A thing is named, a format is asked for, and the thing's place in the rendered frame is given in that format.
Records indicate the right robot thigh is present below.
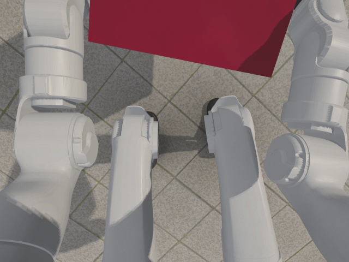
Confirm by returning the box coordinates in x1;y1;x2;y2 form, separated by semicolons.
204;104;282;262

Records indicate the robot left forearm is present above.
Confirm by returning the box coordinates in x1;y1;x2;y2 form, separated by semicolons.
13;0;89;163

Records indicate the robot right foot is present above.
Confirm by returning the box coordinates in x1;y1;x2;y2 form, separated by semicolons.
207;98;219;115

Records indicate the carton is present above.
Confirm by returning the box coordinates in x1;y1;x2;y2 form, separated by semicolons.
88;0;297;78

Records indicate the robot right forearm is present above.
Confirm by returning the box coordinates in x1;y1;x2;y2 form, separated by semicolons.
281;0;349;160

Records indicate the robot left upper arm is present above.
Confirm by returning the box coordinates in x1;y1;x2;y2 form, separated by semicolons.
0;112;99;262

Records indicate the robot right upper arm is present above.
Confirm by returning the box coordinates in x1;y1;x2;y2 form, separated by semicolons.
263;133;349;262

